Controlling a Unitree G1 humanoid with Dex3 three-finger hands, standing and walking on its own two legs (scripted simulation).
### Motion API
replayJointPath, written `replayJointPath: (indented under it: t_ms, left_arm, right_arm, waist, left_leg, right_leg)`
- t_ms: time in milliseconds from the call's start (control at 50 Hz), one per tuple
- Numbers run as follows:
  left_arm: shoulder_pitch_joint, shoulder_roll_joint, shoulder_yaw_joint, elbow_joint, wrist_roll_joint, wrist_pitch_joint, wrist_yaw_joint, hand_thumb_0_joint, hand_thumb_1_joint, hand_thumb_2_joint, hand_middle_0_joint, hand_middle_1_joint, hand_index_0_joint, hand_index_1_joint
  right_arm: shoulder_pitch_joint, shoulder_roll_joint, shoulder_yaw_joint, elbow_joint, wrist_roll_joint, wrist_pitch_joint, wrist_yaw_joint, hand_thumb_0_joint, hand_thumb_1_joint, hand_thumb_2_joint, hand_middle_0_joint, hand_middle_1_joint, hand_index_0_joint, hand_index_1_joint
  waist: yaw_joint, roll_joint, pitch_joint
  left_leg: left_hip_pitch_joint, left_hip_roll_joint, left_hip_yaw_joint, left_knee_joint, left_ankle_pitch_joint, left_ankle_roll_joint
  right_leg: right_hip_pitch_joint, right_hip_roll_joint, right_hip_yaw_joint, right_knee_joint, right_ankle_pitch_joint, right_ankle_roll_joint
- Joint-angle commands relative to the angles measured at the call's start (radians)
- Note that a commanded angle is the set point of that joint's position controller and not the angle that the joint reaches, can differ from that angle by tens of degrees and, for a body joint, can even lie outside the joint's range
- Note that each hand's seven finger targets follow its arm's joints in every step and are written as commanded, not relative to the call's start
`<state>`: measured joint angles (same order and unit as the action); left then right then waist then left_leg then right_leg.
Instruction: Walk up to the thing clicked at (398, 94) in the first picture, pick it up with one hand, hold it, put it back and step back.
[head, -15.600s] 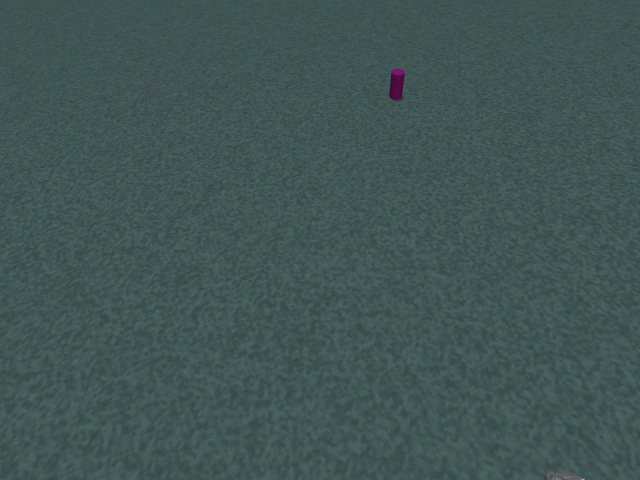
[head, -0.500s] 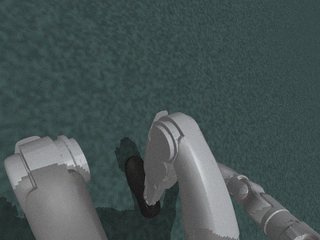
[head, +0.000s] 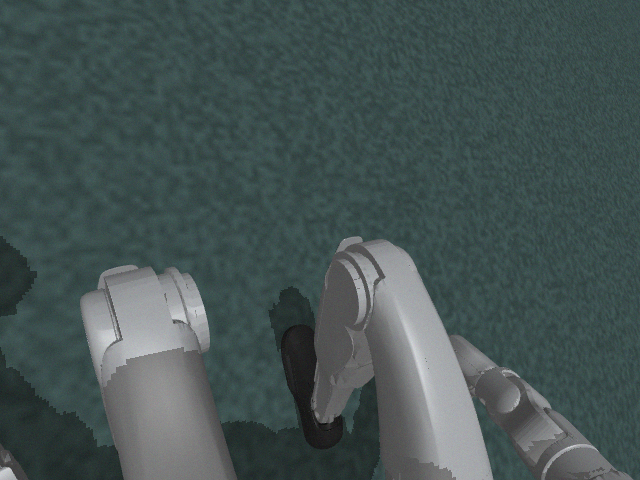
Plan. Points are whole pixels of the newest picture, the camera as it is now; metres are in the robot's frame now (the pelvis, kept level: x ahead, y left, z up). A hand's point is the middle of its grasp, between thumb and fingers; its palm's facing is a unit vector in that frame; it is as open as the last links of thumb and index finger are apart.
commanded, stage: settle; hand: left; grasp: from the side
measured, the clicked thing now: out of the picture +0.39 +0.36 -0.15
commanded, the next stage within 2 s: lift in 1.30 s
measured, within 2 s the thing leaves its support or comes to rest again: neither
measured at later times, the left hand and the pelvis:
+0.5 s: hand out of the picture +0.36 +0.37 -0.04, palm faces +0.51 -0.86 -0.06, open 10.7 cm; pelvis +0.02 -0.01 +0.03, yaw +6 degrees
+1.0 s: hand out of the picture +0.37 +0.35 +0.01, palm faces +0.51 -0.86 -0.05, open 10.7 cm; pelvis +0.02 -0.02 +0.06, yaw +8 degrees
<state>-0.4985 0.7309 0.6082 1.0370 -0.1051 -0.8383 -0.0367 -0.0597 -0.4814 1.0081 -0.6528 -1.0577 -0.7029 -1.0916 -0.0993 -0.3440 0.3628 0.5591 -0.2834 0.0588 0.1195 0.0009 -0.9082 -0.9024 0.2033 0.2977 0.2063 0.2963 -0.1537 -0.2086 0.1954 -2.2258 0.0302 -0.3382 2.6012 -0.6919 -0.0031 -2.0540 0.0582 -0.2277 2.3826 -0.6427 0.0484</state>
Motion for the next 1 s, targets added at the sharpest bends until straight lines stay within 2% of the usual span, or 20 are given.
replayJointPath:
  t_ms: [0, 40, 100, 200, 220, 280, 320, 340, 380, 420, 480, 500, 520, 540, 580, 640, 700, 840, 880, 980]
  left_arm:
    - [-0.262, 0.14, -0.056, -0.273, -0.051, -0.071, -0.044, 0.0, 0.148, 1.312, -1.308, -1.47, -1.32, -1.481]
    - [-0.236, 0.161, -0.022, -0.298, -0.058, -0.045, -0.056, 0.0, 0.132, 1.315, -1.302, -1.468, -1.314, -1.479]
    - [-0.286, 0.109, -0.065, -0.325, -0.079, -0.018, -0.081, 0.0, 0.12, 1.309, -1.297, -1.469, -1.314, -1.476]
    - [-0.269, 0.129, -0.032, -0.353, -0.08, 0.019, -0.081, 0.0, 0.123, 1.318, -1.263, -1.447, -1.277, -1.457]
    - [-0.261, 0.114, -0.034, -0.348, -0.083, 0.025, -0.086, 0.0, 0.156, 1.326, -1.262, -1.448, -1.276, -1.458]
    - [-0.341, 0.162, -0.018, -0.505, -0.076, 0.028, -0.086, 0.0, 0.145, 1.325, -1.259, -1.446, -1.272, -1.458]
    - [-0.282, 0.163, 0.001, -0.491, -0.079, 0.042, -0.087, 0.0, 0.109, 1.315, -1.256, -1.437, -1.265, -1.453]
    - [-0.233, 0.104, -0.023, -0.444, -0.09, 0.052, -0.095, 0.0, 0.117, 1.316, -1.258, -1.438, -1.266, -1.454]
    - [-0.366, 0.182, 0.032, -0.631, -0.107, 0.041, -0.095, 0.0, 0.08, 1.299, -1.23, -1.414, -1.236, -1.433]
    - [-0.313, 0.148, 0.021, -0.603, -0.116, 0.065, -0.106, 0.0, 0.07, 1.264, -1.216, -1.39, -1.224, -1.406]
    - [-0.22, 0.067, -0.01, -0.449, -0.113, 0.098, -0.128, 0.0, 0.061, 1.289, -1.2, -1.392, -1.206, -1.411]
    - [-0.362, 0.125, 0.014, -0.575, -0.115, 0.082, -0.129, 0.0, 0.053, 1.275, -1.191, -1.374, -1.197, -1.392]
    - [-0.353, 0.156, 0.038, -0.574, -0.109, 0.087, -0.125, 0.0, 0.004, 1.267, -1.195, -1.377, -1.199, -1.398]
    - [-0.323, 0.091, 0.008, -0.527, -0.115, 0.102, -0.138, 0.0, -0.023, 1.267, -1.206, -1.384, -1.211, -1.404]
    - [-0.263, 0.05, 0.015, -0.449, -0.129, 0.119, -0.158, 0.0, 0.008, 1.282, -1.204, -1.388, -1.21, -1.406]
    - [-0.213, 0.101, 0.066, -0.381, -0.122, 0.137, -0.178, 0.0, 0.018, 1.274, -1.194, -1.374, -1.201, -1.393]
    - [-0.259, 0.062, 0.034, -0.42, -0.109, 0.158, -0.182, 0.0, -0.005, 1.292, -1.208, -1.392, -1.214, -1.411]
    - [-0.299, 0.111, 0.088, -0.525, -0.105, 0.159, -0.153, 0.0, 0.03, 1.293, -1.23, -1.396, -1.233, -1.416]
    - [-0.326, 0.129, 0.091, -0.579, -0.099, 0.154, -0.144, 0.0, 0.009, 1.297, -1.224, -1.398, -1.227, -1.42]
    - [-0.366, 0.081, 0.051, -0.58, -0.098, 0.159, -0.148, 0.0, 0.009, 1.283, -1.222, -1.379, -1.222, -1.403]
  right_arm:
    - [0.085, -0.309, -0.164, 0.001, 0.037, 0.001, -0.019, 0.0, -0.902, -0.899, 0.2, 0.3, 0.199, 0.3]
    - [0.082, -0.312, -0.194, -0.02, 0.055, -0.005, -0.023, 0.0, -0.895, -0.898, 0.2, 0.3, 0.199, 0.3]
    - [0.096, -0.298, -0.22, -0.014, 0.083, -0.01, -0.024, 0.0, -0.891, -0.896, 0.2, 0.3, 0.2, 0.3]
    - [0.129, -0.262, -0.254, -0.001, 0.113, -0.009, -0.031, 0.0, -0.878, -0.894, 0.2, 0.3, 0.2, 0.3]
    - [0.133, -0.254, -0.252, 0.0, 0.119, -0.008, -0.032, 0.0, -0.878, -0.894, 0.2, 0.3, 0.2, 0.3]
    - [0.169, -0.255, -0.286, 0.014, 0.13, -0.006, -0.044, 0.0, -0.877, -0.894, 0.2, 0.3, 0.2, 0.3]
    - [0.173, -0.23, -0.284, 0.016, 0.14, -0.006, -0.046, 0.0, -0.883, -0.896, 0.2, 0.3, 0.2, 0.3]
    - [0.173, -0.223, -0.284, 0.009, 0.145, -0.006, -0.048, 0.0, -0.883, -0.896, 0.2, 0.3, 0.2, 0.3]
    - [0.216, -0.22, -0.303, 0.041, 0.149, -0.006, -0.057, 0.0, -0.887, -0.898, 0.2, 0.3, 0.2, 0.3]
    - [0.239, -0.217, -0.314, 0.054, 0.155, -0.008, -0.061, 0.0, -0.889, -0.898, 0.2, 0.3, 0.2, 0.3]
    - [0.235, -0.197, -0.314, 0.058, 0.167, -0.009, -0.064, 0.0, -0.886, -0.899, 0.2, 0.3, 0.2, 0.3]
    - [0.241, -0.197, -0.322, 0.068, 0.169, -0.012, -0.068, 0.0, -0.885, -0.898, 0.2, 0.3, 0.199, 0.3]
    - [0.252, -0.193, -0.332, 0.072, 0.17, -0.012, -0.071, 0.0, -0.89, -0.899, 0.2, 0.3, 0.2, 0.3]
    - [0.239, -0.193, -0.334, 0.051, 0.173, -0.013, -0.07, 0.0, -0.891, -0.899, 0.2, 0.3, 0.199, 0.3]
    - [0.249, -0.195, -0.341, 0.056, 0.181, -0.019, -0.069, 0.0, -0.884, -0.898, 0.2, 0.3, 0.2, 0.3]
    - [0.26, -0.194, -0.351, 0.064, 0.187, -0.02, -0.072, 0.0, -0.885, -0.898, 0.2, 0.3, 0.2, 0.3]
    - [0.253, -0.185, -0.362, 0.05, 0.192, -0.022, -0.074, 0.0, -0.884, -0.898, 0.2, 0.3, 0.2, 0.3]
    - [0.26, -0.168, -0.381, 0.056, 0.203, -0.033, -0.084, 0.0, -0.89, -0.899, 0.2, 0.3, 0.2, 0.3]
    - [0.264, -0.162, -0.385, 0.053, 0.2, -0.036, -0.089, 0.0, -0.894, -0.9, 0.2, 0.3, 0.2, 0.3]
    - [0.279, -0.154, -0.392, 0.079, 0.199, -0.051, -0.095, 0.0, -0.899, -0.902, 0.2, 0.3, 0.199, 0.3]
  waist:
    - [-0.07, 0.604, -0.627]
    - [-0.034, 0.562, -0.648]
    - [-0.032, 0.54, -0.657]
    - [0.024, 0.502, -0.723]
    - [0.024, 0.506, -0.728]
    - [0.039, 0.576, -0.816]
    - [0.058, 0.575, -0.834]
    - [0.053, 0.566, -0.833]
    - [0.065, 0.617, -0.932]
    - [0.064, 0.629, -0.958]
    - [0.039, 0.5, -0.882]
    - [0.041, 0.526, -0.923]
    - [0.062, 0.528, -0.969]
    - [0.049, 0.507, -0.949]
    - [0.048, 0.452, -0.929]
    - [0.083, 0.407, -0.954]
    - [0.087, 0.414, -0.955]
    - [0.109, 0.419, -0.978]
    - [0.104, 0.428, -1.017]
    - [0.078, 0.466, -1.007]
  left_leg:
    - [0.448, 0.047, 0.101, -0.405, 0.071, -0.023]
    - [0.436, 0.042, 0.113, -0.412, 0.046, -0.015]
    - [0.406, 0.034, 0.126, -0.427, -0.009, -0.004]
    - [0.4, 0.021, 0.165, -0.45, -0.057, 0.007]
    - [0.414, 0.019, 0.165, -0.458, -0.05, 0.004]
    - [0.493, 0.02, 0.173, -0.479, 0.017, -0.005]
    - [0.502, 0.017, 0.185, -0.491, 0.037, -0.005]
    - [0.51, 0.013, 0.191, -0.494, 0.059, -0.006]
    - [0.569, 0.014, 0.202, -0.482, 0.13, -0.009]
    - [0.597, 0.012, 0.208, -0.483, 0.203, -0.007]
    - [0.509, 0.009, 0.213, -0.478, 0.185, 0.007]
    - [0.517, 0.007, 0.219, -0.477, 0.178, 0.007]
    - [0.531, 0.007, 0.231, -0.471, 0.191, 0.009]
    - [0.512, 0.004, 0.233, -0.475, 0.192, 0.01]
    - [0.481, 0.002, 0.237, -0.475, 0.198, 0.012]
    - [0.474, 0.0, 0.249, -0.471, 0.199, 0.02]
    - [0.479, 0.001, 0.26, -0.492, 0.198, 0.017]
    - [0.481, -0.001, 0.278, -0.524, 0.153, 0.02]
    - [0.499, -0.002, 0.281, -0.526, 0.17, 0.022]
    - [0.555, 0.002, 0.276, -0.549, 0.18, 0.015]
  right_leg:
    - [0.137, 0.025, -0.056, -0.152, 0.149, -0.076]
    - [0.134, 0.024, -0.045, -0.17, 0.125, -0.075]
    - [0.112, 0.02, -0.033, -0.183, 0.088, -0.079]
    - [0.126, 0.015, 0.001, -0.22, 0.021, -0.084]
    - [0.124, 0.012, 0.005, -0.225, 0.032, -0.084]
    - [0.119, 0.005, 0.023, -0.21, 0.073, -0.093]
    - [0.128, 0.001, 0.039, -0.215, 0.078, -0.095]
    - [0.134, -0.001, 0.046, -0.221, 0.092, -0.095]
    - [0.167, -0.003, 0.06, -0.224, 0.144, -0.097]
    - [0.182, -0.009, 0.068, -0.22, 0.195, -0.096]
    - [0.195, -0.009, 0.077, -0.254, 0.175, -0.087]
    - [0.203, -0.014, 0.082, -0.258, 0.178, -0.088]
    - [0.234, -0.014, 0.09, -0.266, 0.189, -0.086]
    - [0.238, -0.018, 0.087, -0.268, 0.189, -0.085]
    - [0.25, -0.019, 0.082, -0.271, 0.193, -0.081]
    - [0.277, -0.02, 0.091, -0.29, 0.179, -0.077]
    - [0.271, -0.021, 0.095, -0.3, 0.175, -0.081]
    - [0.292, -0.023, 0.117, -0.332, 0.138, -0.08]
    - [0.324, -0.023, 0.128, -0.344, 0.154, -0.078]
    - [0.284, -0.028, 0.128, -0.349, 0.159, -0.084]
